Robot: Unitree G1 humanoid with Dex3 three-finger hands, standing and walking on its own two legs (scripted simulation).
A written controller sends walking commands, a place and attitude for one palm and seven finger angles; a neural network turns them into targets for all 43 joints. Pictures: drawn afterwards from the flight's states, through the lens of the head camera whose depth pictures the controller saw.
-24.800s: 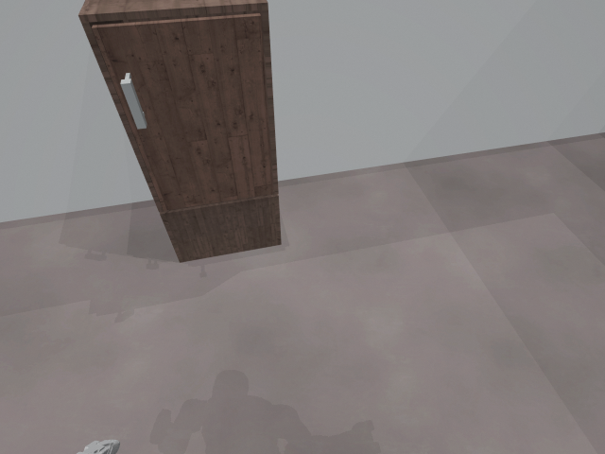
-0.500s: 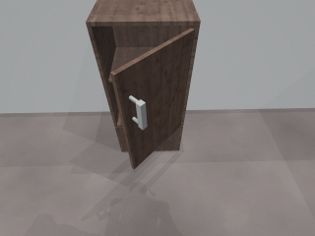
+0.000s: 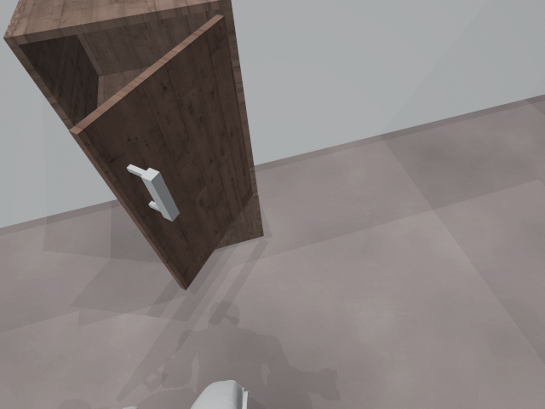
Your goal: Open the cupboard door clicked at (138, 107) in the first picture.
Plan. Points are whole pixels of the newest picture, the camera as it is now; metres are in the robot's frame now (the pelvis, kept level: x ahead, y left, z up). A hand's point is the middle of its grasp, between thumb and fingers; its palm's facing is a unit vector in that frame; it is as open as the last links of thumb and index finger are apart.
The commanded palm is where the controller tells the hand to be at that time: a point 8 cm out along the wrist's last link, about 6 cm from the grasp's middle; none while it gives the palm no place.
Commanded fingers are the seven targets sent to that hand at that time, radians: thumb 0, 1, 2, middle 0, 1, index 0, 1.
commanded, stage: walk to a spot facing it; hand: left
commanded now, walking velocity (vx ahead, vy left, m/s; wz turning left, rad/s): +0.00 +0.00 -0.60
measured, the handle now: (153, 192) +0.46 +0.27 -0.01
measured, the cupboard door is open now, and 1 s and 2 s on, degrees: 46 46 46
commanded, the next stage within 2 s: none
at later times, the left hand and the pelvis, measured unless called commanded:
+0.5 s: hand (174, 393) +0.15 +0.19 -0.15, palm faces -0.24 -0.95 -0.22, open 7.4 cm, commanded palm none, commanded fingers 0.00 0.90 0.90 -0.20 -0.30 -0.20 -0.30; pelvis +0.01 +0.01 +0.01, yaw -18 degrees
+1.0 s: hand (235, 356) +0.22 +0.10 -0.16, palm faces -0.54 -0.82 -0.18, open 7.4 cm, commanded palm none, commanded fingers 0.00 0.90 0.90 -0.20 -0.30 -0.20 -0.30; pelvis +0.02 -0.01 +0.01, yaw -36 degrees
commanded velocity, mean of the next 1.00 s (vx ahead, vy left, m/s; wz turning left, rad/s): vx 0.02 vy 0.00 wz -0.60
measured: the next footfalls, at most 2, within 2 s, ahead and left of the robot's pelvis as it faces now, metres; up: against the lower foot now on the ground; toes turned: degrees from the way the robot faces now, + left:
left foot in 0.28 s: +0.08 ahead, +0.14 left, +0.00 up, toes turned -10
right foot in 0.58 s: +0.03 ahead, -0.13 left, +0.00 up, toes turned -25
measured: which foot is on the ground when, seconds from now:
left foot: up 0.00-0.26, down 0.28-0.58, up 0.60-0.84, down 0.86-1.00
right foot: down 0.00-0.28, up 0.30-0.56, down 0.58-0.86, up 0.88-1.00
